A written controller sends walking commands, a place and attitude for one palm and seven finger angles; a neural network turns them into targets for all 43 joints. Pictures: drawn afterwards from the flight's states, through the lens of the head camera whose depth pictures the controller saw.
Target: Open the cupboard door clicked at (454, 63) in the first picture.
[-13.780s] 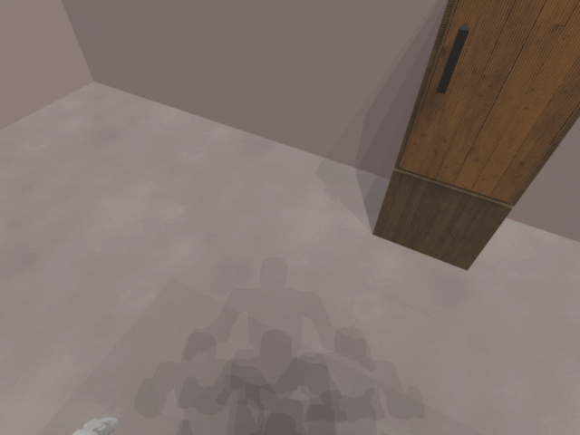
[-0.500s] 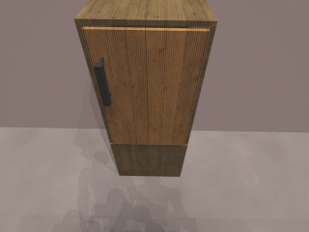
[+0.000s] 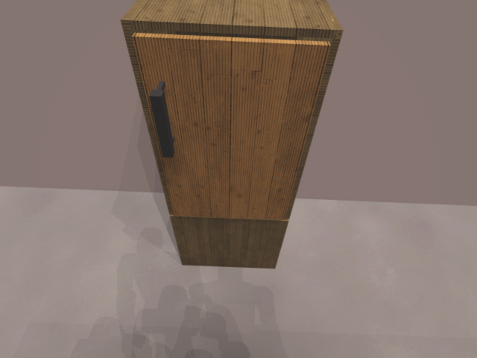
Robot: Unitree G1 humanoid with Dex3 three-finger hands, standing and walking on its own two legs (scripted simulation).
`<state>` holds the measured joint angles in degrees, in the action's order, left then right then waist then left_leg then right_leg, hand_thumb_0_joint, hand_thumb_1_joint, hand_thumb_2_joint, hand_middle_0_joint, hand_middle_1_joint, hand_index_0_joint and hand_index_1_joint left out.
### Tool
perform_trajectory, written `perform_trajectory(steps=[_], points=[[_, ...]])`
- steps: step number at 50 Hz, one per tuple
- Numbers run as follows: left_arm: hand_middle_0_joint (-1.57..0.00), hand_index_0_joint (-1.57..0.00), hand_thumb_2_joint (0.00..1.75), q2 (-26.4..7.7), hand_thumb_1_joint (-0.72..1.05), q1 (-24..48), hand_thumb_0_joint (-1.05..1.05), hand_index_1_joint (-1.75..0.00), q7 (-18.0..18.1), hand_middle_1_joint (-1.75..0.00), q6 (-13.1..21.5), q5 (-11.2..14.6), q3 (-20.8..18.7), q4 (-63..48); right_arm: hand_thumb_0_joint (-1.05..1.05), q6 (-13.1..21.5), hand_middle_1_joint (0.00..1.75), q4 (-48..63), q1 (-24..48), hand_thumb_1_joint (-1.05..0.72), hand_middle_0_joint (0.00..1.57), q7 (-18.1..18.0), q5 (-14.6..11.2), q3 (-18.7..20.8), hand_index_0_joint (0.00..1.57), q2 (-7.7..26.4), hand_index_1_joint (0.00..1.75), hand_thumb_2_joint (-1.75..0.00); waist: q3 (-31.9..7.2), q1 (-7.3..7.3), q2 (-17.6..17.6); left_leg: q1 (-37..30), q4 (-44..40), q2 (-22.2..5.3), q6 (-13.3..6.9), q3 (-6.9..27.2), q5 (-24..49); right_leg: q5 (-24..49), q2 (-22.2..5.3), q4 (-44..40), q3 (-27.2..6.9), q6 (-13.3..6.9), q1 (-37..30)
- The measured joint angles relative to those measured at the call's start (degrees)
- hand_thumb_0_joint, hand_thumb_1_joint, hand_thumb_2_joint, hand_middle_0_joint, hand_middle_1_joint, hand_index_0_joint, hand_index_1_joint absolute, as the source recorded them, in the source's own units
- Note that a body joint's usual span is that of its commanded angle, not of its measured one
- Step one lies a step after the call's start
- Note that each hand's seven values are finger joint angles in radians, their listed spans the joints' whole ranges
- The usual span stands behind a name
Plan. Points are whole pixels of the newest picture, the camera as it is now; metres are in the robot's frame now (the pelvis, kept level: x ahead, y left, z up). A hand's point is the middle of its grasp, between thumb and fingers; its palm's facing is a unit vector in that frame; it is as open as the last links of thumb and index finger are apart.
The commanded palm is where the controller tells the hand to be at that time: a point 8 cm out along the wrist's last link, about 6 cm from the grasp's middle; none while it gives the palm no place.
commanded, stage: look again from close up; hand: left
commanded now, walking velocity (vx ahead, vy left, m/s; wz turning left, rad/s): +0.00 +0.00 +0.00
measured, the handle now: (165, 120) +0.58 +0.21 +0.07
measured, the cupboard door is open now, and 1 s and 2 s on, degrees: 0 0 0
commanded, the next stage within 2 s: raise the hand with hooked fingers in 0.46 s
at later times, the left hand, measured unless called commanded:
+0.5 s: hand out of the picture +0.06 +0.21 -0.18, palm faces +0.00 -0.98 -0.20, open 7.3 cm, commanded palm none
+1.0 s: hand (126, 325) +0.19 +0.21 -0.06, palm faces +0.11 -0.99 +0.01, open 8.6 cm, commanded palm +0.18 +0.27 -0.02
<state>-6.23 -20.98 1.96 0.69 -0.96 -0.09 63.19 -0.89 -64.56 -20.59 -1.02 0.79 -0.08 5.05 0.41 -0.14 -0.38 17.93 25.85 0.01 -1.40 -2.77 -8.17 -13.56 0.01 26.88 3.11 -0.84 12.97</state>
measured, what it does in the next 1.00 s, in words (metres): lowers itself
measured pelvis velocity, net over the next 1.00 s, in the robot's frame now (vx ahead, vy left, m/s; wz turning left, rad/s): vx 0.03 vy -0.01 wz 0.01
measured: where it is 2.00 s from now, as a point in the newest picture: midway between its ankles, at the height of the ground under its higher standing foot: outside the picture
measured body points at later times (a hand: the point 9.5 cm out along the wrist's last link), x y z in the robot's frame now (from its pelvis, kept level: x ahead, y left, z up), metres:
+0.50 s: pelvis +0.03 +0.03 +0.00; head +0.04 +0.04 +0.45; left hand +0.06 +0.26 -0.16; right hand +0.06 -0.20 -0.15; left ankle +0.07 +0.10 -0.74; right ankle +0.01 -0.11 -0.74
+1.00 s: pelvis +0.03 -0.01 -0.07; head +0.07 +0.02 +0.38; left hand +0.18 +0.26 -0.06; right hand +0.26 -0.25 -0.10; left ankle +0.07 +0.10 -0.74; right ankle +0.02 -0.10 -0.74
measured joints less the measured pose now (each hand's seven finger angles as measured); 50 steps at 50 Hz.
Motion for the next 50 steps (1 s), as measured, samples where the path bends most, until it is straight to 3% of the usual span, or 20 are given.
perform_trajectory(steps=[3, 7, 13, 29, 30, 31, 33, 35, 37, 39, 42, 44, 47, 50], points=[[-0.2, -0.2, 0.9, 0.5, 0.91, -0.6, 0.0, -0.3, 0.3, -0.3, 0.6, -0.2, 0.6, -0.8, 0.0, -0.5, 0.3, 2.6, 1.3, -0.91, 0.2, 0.8, 0.3, 0.2, 0.2, 1.2, 0.3, -0.9, 0.5, -0.45, 1.7, 2.6, 5.6, -0.7, 0.6, 0.6, -5.1, -0.7, 0.7, 1.3, 0.2, 0.0, 0.7], [-0.2, -0.2, 0.9, 0.1, 0.91, -0.4, 0.01, -0.3, 0.3, -0.3, 0.7, 0.1, 0.5, -0.8, 0.01, 0.5, 0.3, 4.2, 1.4, -0.92, 0.2, 0.6, 0.4, 0.3, 0.2, 2.7, 0.3, -0.9, 0.1, -1.38, 2.7, 2.1, 7.6, -0.2, -1.1, 0.4, -3.4, -3.2, 0.2, 4.5, 0.1, 0.6, 0.5], [-0.2, -0.2, 0.9, -1.4, 0.91, 1.4, 0.01, -0.3, 0.5, -0.3, 0.6, -0.1, -0.1, -2.9, 0.02, 0.9, 0.3, 4.5, 1.9, -0.93, 0.2, 0.2, 0.3, 0.2, 0.2, 4.0, 0.3, -0.9, -1.4, -0.85, 2.1, 0.2, 5.9, 1.3, -2.3, -1.0, -4.7, -4.2, -1.4, 4.6, -1.3, 1.5, -0.3], [-0.2, -0.2, 0.9, -4.1, 0.91, 4.7, 0.0, -0.3, 0.4, -0.3, 0.6, 0.0, 0.2, -3.8, 0.01, 2.2, 0.3, 4.2, 6.3, -0.91, 0.2, 0.4, -0.3, -0.6, 0.2, 5.2, 0.3, -0.9, 0.7, -0.16, -0.4, -2.5, 2.0, 1.8, -2.7, -1.8, -4.1, -3.0, -1.7, -0.1, -2.1, 2.5, -3.0], [-0.2, -0.2, 0.9, -3.9, 0.91, 1.9, 0.01, -0.3, 0.4, -0.3, -3.3, 2.1, -1.2, -12.8, 0.01, 2.4, 0.3, 6.7, 5.5, -0.91, 0.2, 0.3, -1.1, -0.6, 0.2, 5.2, 0.3, -0.9, 0.9, -0.47, -0.5, -1.9, 2.8, 1.7, -2.6, -1.6, -4.5, -3.2, -1.7, 0.3, -1.8, 2.5, -2.7], [-0.2, -0.21, 0.9, -4.0, 0.91, -1.5, 0.01, -0.31, 0.8, -0.31, -4.9, 3.6, -2.4, -24.3, 0.01, 4.7, 0.3, 9.4, 4.2, -0.91, 0.2, -0.3, -1.7, -0.9, 0.2, 5.2, 0.3, -0.9, 1.0, -0.15, -1.2, -1.7, 3.0, 2.0, -2.5, -1.7, -4.7, -3.7, -2.0, 1.9, -1.8, 1.8, -1.9], [-0.2, -0.21, 0.89, -4.8, 0.9, -5.9, 0.02, -0.31, 3.3, -0.31, -1.4, 5.8, -2.7, -41.5, 0.01, 10.2, 0.3, 12.6, 2.8, -0.91, 0.2, -1.7, -2.6, -1.2, 0.2, 5.2, 0.3, -0.9, -0.3, 0.47, -2.3, -1.5, 2.8, 2.9, -2.1, -2.2, -4.7, -5.5, -2.8, 6.1, -1.8, 0.6, 0.6], [-0.2, -0.21, 0.89, -4.9, 0.88, -6.0, 0.02, -0.32, 4.5, -0.32, 1.2, 8.2, -3.0, -52.6, 0.01, 13.2, 0.3, 16.3, 2.8, -0.91, 0.2, -1.9, -2.8, -0.8, 0.2, 5.9, 0.3, -0.9, -1.3, -0.22, -2.1, -0.5, 3.8, 3.8, -2.1, -1.9, -4.9, -6.4, -3.0, 7.8, -1.3, 0.0, 2.3], [-0.2, -0.21, 0.88, -4.1, 0.85, -3.0, 0.02, -0.34, 3.3, -0.34, 6.4, 9.5, -3.9, -57.1, 0.01, 14.7, 0.3, 19.6, 4.1, -0.91, 0.2, -1.7, -2.5, -0.3, 0.2, 7.3, 0.3, -0.9, -2.6, -1.25, -0.1, 2.3, 7.3, 3.7, -2.2, -1.0, -6.2, -7.2, -2.9, 9.5, -0.5, 0.6, 4.2], [-0.2, -0.21, 0.86, -3.6, 0.82, -0.5, 0.01, -0.36, -0.1, -0.36, 13.3, 10.9, -5.7, -57.6, 0.01, 14.7, 0.3, 22.4, 6.3, -0.91, 0.2, -1.1, -2.0, 0.2, 0.2, 8.2, 0.3, -0.9, -5.0, -1.74, 1.5, 7.0, 11.6, 2.9, -2.1, -0.8, -7.9, -7.9, -2.2, 12.5, -0.2, 0.9, 8.3], [-0.2, -0.21, 0.84, -4.3, 0.77, 0.7, 0.01, -0.39, -8.7, -0.4, 24.3, 13.5, -8.3, -56.5, 0.01, 14.3, 0.3, 26.1, 9.6, -0.9, 0.2, 0.2, -1.5, 1.2, 0.2, 7.6, 0.3, -0.9, -7.5, -1.4, 0.4, 15.2, 19.3, 1.5, -1.5, -1.4, -11.0, -10.8, -1.2, 20.1, -0.7, 0.2, 16.7], [-0.21, -0.21, 0.82, -5.0, 0.73, 0.0, 0.0, -0.42, -15.0, -0.42, 28.5, 15.0, -9.3, -54.8, 0.01, 13.9, 0.3, 28.9, 11.0, -0.9, 0.2, 0.9, -1.8, 1.7, 0.2, 7.5, 0.3, -0.9, -7.5, -0.93, -1.1, 19.5, 24.1, 0.7, -1.3, -1.1, -12.9, -12.8, -0.6, 24.7, -0.4, -0.3, 20.8], [-0.21, -0.22, 0.79, -5.8, 0.66, -3.4, 0.0, -0.46, -20.5, -0.46, 26.8, 16.3, -10.6, -53.4, 0.01, 13.3, 0.3, 32.9, 11.9, -0.9, 0.2, 0.8, -2.3, 2.3, 0.2, 8.5, 0.3, -0.9, -7.1, 0.09, -2.4, 24.4, 29.7, -0.2, -0.4, 0.1, -15.3, -15.1, 0.1, 29.6, 0.8, -1.5, 25.0], [-0.22, -0.23, 0.77, -6.3, 0.59, -8.5, 0.01, -0.51, -20.4, -0.51, 24.2, 17.1, -12.2, -56.0, 0.01, 13.1, 0.3, 34.9, 11.7, -0.9, 0.2, 0.0, -2.1, 3.0, 0.2, 9.3, 0.3, -0.9, -7.0, 1.43, -2.3, 27.4, 33.6, -0.9, 0.3, 1.8, -17.0, -16.6, 0.9, 32.0, 2.5, -2.3, 26.9]])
